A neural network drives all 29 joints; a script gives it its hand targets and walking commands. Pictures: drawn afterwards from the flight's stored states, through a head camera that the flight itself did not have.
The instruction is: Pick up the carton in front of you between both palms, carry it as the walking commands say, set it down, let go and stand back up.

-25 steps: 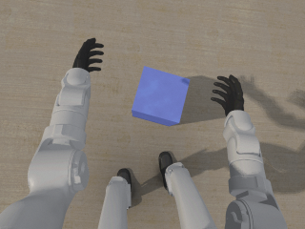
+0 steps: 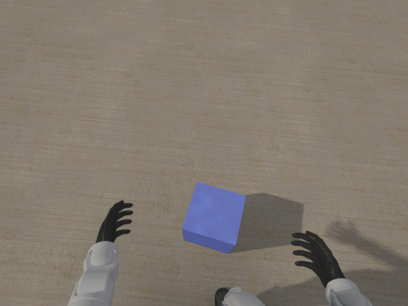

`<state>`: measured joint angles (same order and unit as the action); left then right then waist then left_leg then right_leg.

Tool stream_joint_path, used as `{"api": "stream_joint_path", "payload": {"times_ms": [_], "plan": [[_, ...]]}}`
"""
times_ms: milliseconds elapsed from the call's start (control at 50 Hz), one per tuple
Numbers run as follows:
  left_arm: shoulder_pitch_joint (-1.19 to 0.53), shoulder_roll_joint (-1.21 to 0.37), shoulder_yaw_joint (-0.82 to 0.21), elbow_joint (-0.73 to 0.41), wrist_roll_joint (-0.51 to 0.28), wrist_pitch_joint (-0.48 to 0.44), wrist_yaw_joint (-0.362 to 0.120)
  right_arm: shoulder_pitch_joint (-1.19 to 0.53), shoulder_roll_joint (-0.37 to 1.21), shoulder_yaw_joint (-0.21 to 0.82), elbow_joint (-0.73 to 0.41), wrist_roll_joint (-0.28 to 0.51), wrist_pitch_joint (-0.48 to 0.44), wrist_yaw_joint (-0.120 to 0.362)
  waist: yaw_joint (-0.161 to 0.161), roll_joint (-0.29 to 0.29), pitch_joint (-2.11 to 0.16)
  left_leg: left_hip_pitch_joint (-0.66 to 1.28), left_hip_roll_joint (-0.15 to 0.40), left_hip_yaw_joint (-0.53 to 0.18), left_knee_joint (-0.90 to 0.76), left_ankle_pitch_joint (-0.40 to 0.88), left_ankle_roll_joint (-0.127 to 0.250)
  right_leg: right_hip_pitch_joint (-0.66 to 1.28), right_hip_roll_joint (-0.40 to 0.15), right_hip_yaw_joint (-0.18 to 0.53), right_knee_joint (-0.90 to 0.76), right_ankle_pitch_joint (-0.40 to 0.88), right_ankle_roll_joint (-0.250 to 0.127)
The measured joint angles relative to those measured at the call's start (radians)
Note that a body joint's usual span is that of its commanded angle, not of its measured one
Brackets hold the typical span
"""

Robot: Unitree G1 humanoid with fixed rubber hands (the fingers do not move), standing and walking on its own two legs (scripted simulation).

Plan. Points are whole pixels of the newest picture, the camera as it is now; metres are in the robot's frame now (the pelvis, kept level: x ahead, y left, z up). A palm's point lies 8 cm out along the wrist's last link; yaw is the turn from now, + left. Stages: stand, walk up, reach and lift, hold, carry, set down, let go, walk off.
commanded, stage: let go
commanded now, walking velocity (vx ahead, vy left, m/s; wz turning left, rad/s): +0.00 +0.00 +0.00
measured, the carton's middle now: (212, 219) +0.43 -0.09 -0.63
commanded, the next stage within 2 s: stand in 0.76 s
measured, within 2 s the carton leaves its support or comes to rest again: neither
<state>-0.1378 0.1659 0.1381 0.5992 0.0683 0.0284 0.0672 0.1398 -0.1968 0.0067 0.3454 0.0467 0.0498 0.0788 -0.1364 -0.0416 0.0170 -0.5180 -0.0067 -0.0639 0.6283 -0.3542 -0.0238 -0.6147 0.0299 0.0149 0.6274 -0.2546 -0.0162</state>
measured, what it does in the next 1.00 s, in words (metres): stands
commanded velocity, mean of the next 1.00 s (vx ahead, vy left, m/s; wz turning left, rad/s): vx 0.00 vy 0.00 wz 0.00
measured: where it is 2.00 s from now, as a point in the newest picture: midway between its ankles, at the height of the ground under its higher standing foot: outside the picture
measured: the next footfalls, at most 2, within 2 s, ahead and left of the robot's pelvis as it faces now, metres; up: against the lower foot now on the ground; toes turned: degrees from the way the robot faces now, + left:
none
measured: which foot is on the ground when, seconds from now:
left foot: down 0.00-1.00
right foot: down 0.00-1.00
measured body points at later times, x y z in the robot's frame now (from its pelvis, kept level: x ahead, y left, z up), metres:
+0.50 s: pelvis +0.02 +0.03 +0.02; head +0.03 +0.03 +0.47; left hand +0.18 +0.27 -0.06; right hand +0.19 -0.21 -0.06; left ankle -0.04 +0.14 -0.72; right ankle +0.02 -0.10 -0.72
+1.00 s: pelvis +0.01 +0.01 +0.01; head +0.03 -0.02 +0.46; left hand +0.15 +0.30 -0.07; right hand +0.16 -0.27 -0.09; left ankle -0.04 +0.14 -0.72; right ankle +0.02 -0.10 -0.72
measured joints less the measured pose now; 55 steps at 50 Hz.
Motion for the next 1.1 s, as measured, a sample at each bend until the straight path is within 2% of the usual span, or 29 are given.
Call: {"api": "stream_joint_path", "payload": {"times_ms": [280,400,560,760,840,900,1100], "plan": [[0.293,0.03,-0.071,-0.111,-0.046,-0.002,-0.084,0.076,-0.014,-0.026,0.068,-0.021,-0.004,-0.011,0.1,0.043,0.023,0.315,-0.002,0.024,-0.169,0.028,0.029,0.318,-0.007,0.028,-0.183,0.037,0.026],[0.374,0.049,-0.097,-0.148,-0.072,0.022,-0.11,0.085,-0.019,-0.041,0.08,-0.047,0.033,-0.015,0.13,0.063,0.031,0.4,-0.013,0.026,-0.195,0.033,0.043,0.404,-0.018,0.031,-0.21,0.041,0.036],[0.388,0.05,-0.128,-0.134,-0.093,0.036,-0.094,0.077,-0.034,-0.034,0.049,-0.066,0.13,-0.047,0.14,0.066,0.035,0.431,-0.016,0.033,-0.15,0.01,0.043,0.427,-0.018,0.037,-0.153,0.013,0.036],[0.353,0.043,-0.117,-0.136,-0.075,0.078,-0.102,0.084,-0.034,-0.031,0.018,-0.071,0.19,-0.056,0.128,0.062,0.075,0.459,0.006,0.03,-0.138,0.01,0.023,0.453,0.004,0.032,-0.141,0.016,0.016],[0.337,0.071,-0.111,-0.037,-0.027,0.037,-0.075,0.076,-0.07,-0.036,0.132,-0.086,0.084,-0.088,0.128,0.077,0.027,0.381,0.007,0.018,-0.099,0.0,0.014,0.38,0.005,0.019,-0.105,0.005,0.011],[0.343,0.107,-0.093,0.023,-0.017,0.014,-0.067,0.077,-0.103,-0.047,0.208,-0.092,0.027,-0.091,0.133,0.09,0.009,0.347,0.006,0.011,-0.083,-0.009,0.012,0.345,0.004,0.012,-0.083,-0.008,0.006],[0.347,0.161,-0.071,0.125,-0.027,-0.016,-0.059,0.073,-0.153,-0.042,0.35,-0.091,-0.035,-0.097,0.144,0.108,0.0,0.357,0.005,-0.009,-0.108,-0.014,0.003,0.347,0.0,-0.007,-0.076,-0.038,-0.006]]}}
